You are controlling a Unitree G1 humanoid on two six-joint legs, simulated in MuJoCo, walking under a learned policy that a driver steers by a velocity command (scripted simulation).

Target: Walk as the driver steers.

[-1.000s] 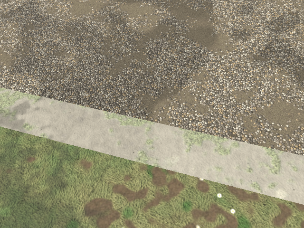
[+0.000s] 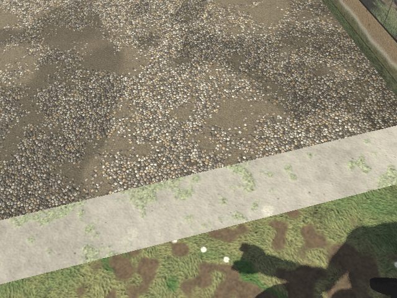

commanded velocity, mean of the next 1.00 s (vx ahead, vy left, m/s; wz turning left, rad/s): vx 0.19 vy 0.00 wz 0.36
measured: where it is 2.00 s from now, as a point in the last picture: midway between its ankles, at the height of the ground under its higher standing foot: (82, 248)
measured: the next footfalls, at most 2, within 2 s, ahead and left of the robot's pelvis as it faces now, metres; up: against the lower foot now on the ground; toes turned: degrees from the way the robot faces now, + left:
left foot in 0.16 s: +0.12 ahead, +0.13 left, +0.00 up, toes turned -17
right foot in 0.50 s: +0.05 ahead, -0.10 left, +0.00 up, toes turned +9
